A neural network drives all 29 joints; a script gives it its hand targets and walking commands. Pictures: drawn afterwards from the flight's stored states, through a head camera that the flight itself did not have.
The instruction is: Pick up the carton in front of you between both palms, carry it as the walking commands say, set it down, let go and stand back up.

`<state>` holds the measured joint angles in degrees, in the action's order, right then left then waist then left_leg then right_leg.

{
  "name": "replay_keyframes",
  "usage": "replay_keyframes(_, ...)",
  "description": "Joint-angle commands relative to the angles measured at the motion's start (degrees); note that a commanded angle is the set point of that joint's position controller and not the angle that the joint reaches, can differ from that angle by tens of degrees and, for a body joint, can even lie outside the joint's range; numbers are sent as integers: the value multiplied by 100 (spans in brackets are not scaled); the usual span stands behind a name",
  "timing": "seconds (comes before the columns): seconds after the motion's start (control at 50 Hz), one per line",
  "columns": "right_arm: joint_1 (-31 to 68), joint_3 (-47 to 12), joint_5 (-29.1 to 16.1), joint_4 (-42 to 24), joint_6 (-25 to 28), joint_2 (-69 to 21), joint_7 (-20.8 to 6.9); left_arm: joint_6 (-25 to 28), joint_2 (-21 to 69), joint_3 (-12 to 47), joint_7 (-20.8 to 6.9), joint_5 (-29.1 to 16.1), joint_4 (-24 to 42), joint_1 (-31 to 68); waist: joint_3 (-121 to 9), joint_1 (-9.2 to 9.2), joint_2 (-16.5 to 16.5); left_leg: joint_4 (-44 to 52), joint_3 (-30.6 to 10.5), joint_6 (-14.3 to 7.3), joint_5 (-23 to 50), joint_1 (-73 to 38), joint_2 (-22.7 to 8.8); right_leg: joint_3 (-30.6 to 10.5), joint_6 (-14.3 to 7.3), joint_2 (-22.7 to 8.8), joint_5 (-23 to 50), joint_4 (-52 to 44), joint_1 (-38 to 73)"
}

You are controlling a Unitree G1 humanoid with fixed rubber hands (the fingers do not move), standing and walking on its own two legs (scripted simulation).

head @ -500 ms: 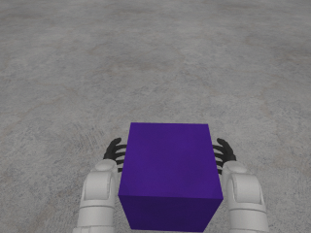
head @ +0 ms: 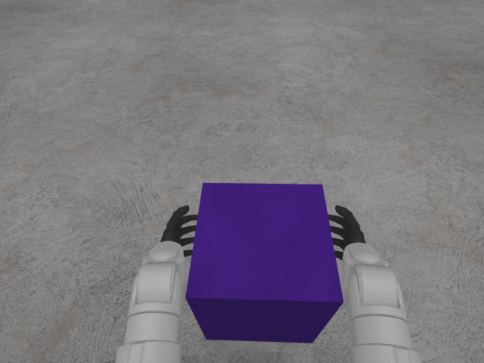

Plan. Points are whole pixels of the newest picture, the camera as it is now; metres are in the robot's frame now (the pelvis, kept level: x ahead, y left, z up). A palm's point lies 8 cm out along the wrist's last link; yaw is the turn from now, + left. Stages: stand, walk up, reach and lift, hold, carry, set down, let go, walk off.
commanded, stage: hold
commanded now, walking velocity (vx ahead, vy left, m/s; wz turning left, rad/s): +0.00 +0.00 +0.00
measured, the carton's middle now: (260, 267) +0.30 +0.00 -0.04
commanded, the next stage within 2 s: set down in 0.92 s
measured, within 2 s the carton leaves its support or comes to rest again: neither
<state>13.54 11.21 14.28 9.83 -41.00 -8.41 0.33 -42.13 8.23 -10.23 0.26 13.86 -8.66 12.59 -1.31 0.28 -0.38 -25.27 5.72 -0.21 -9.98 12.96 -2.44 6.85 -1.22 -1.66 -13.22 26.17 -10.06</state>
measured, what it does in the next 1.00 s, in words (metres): stands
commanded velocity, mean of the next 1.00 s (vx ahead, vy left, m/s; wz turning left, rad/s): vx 0.00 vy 0.00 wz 0.00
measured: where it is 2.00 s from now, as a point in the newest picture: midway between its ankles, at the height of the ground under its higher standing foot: outside the picture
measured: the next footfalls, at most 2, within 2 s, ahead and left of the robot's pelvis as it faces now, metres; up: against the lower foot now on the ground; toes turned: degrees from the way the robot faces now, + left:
none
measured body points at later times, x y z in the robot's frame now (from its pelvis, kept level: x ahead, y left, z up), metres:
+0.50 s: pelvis -0.04 +0.01 +0.00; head -0.08 +0.02 +0.45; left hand +0.27 +0.15 +0.04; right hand +0.26 -0.15 +0.04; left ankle +0.03 +0.12 -0.74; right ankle -0.01 -0.10 -0.74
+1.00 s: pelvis -0.01 +0.02 +0.00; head -0.06 +0.03 +0.45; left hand +0.30 +0.14 +0.05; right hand +0.28 -0.16 +0.05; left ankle +0.03 +0.12 -0.74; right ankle -0.01 -0.10 -0.74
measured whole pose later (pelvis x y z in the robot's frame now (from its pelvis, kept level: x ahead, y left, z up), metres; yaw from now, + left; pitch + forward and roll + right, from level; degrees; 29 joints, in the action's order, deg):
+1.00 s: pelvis -0.01 +0.02 +0.00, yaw -5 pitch -9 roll +0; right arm 19.1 17.3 18.8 17.3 -40.6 -9.8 -1.9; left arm -42.0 9.7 -15.3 -1.5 18.0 -16.5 18.6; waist 2.9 0.3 -0.7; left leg -22.2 3.0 -1.3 -10.2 3.1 0.3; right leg 0.3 -0.3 -0.1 -12.3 23.1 -1.9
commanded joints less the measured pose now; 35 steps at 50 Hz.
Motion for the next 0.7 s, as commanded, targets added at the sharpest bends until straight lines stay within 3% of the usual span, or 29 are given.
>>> replay_keyframes(0.0,2028,-2780,-1111,-195,138,-4874,-1163,199,4865,2959,-1168,-1237,576,2409,-1335,-95,-145,329,-1075,-88,1828,-1336,677,-1249,-32,538,2237,-565,870)
replay_keyframes(0.08,2263,-2865,-1151,-190,192,-4895,-1157,264,4908,2918,-1129,-1195,409,2389,-1289,-48,-69,388,-1064,-98,1662,-1573,773,-1312,38,506,2254,-610,855)
replay_keyframes(0.18,2386,-2641,-1037,48,145,-4816,-1230,229,4838,2581,-1108,-964,91,2395,-846,26,-64,509,-1046,-160,964,-1582,706,-1251,1,477,1244,-755,546)
replay_keyframes(0.4,2838,-2345,-940,552,186,-5095,-1432,216,5177,2476,-1366,-983,-279,3060,-599,-58,-85,524,-1013,-127,-167,-1549,610,-1221,-159,427,-269,-926,96)
replay_keyframes(0.58,3321,-2198,-938,964,229,-5356,-1621,228,5422,2343,-1557,-987,-776,3442,-562,-16,72,653,-1092,-115,-923,-1337,510,-1158,-180,451,-695,-802,69)
replay_keyframes(0.68,3494,-2102,-907,1126,213,-5367,-1668,217,5458,2185,-1554,-918,-1007,3514,-483,20,125,714,-1130,-117,-944,-1398,468,-1135,-153,476,-635,-767,-8)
